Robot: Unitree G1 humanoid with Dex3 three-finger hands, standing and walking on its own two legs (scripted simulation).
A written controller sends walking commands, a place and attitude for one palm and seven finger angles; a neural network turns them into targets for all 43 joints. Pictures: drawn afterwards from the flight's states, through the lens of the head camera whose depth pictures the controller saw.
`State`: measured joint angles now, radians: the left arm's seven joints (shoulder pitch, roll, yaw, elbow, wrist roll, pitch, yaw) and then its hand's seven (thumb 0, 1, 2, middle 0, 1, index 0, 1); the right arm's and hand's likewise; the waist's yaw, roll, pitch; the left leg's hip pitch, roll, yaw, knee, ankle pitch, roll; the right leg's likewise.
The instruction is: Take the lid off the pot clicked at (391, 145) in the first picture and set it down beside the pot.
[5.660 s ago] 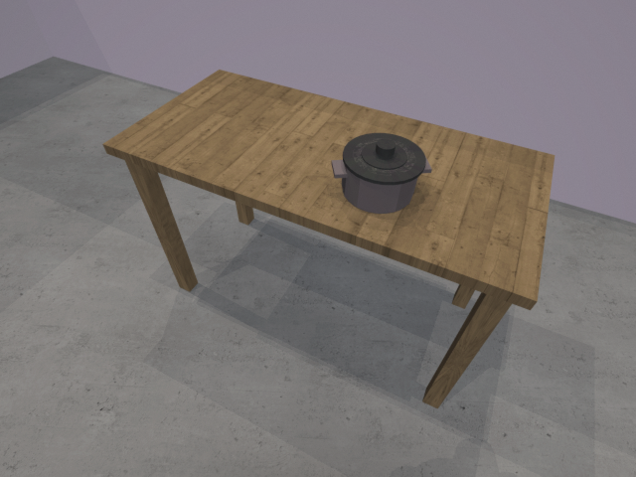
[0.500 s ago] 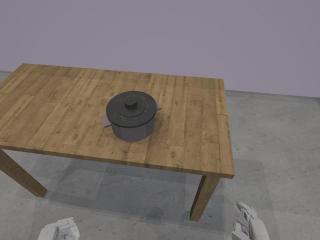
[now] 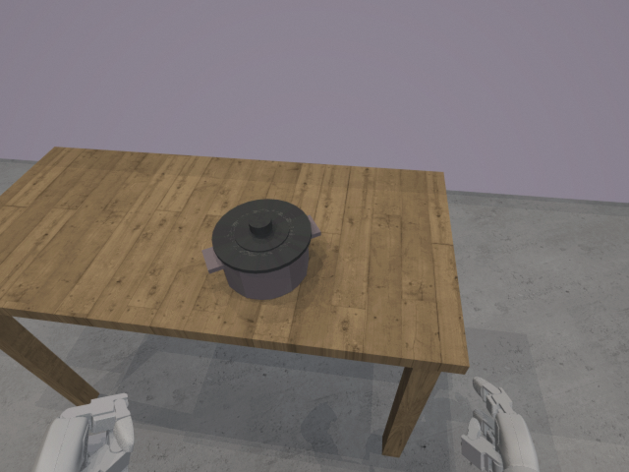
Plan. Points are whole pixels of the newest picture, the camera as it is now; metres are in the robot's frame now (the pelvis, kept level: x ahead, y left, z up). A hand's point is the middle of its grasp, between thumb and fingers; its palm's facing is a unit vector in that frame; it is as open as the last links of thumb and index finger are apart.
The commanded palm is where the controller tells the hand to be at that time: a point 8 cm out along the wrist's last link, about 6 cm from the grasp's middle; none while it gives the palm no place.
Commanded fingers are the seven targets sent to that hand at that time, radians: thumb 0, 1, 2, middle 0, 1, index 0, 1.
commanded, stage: raise the hand higher, near the body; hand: left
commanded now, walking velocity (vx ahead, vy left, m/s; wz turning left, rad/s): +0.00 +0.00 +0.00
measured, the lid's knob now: (260, 223) +0.51 +0.16 +0.01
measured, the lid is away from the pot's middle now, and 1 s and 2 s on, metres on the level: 0.00 0.00 0.00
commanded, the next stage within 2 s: reach forward and open the fingers in 0.28 s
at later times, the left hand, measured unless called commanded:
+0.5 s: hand (99, 396) +0.17 +0.24 +0.09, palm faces +0.12 -0.52 -0.85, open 3.0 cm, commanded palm +0.13 +0.27 +0.13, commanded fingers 0.00 0.72 0.92 -1.17 -1.34 -1.17 -1.34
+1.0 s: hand (89, 380) +0.18 +0.27 +0.08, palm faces -0.26 -0.06 -0.96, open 5.5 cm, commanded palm +0.18 +0.27 +0.13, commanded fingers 0.00 -0.02 1.19 -0.90 -0.36 -0.90 -0.36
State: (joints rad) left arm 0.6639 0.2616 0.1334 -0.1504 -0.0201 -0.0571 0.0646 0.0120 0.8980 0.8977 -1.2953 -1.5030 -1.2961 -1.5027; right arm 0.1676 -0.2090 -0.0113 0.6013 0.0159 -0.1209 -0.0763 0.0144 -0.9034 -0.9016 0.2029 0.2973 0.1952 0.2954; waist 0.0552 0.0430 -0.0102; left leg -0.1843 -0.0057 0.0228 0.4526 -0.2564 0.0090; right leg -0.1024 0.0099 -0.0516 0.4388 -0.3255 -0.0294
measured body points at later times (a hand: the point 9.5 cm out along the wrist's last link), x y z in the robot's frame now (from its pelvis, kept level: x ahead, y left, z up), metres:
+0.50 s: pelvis -0.01 +0.01 +0.00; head -0.01 -0.03 +0.45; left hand +0.15 +0.27 +0.14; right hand +0.18 -0.21 -0.09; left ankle -0.01 +0.12 -0.74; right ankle -0.06 -0.09 -0.74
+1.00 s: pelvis -0.04 +0.02 +0.00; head -0.03 -0.03 +0.45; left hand +0.19 +0.27 +0.13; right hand +0.16 -0.21 -0.10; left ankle -0.01 +0.12 -0.74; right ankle -0.06 -0.09 -0.74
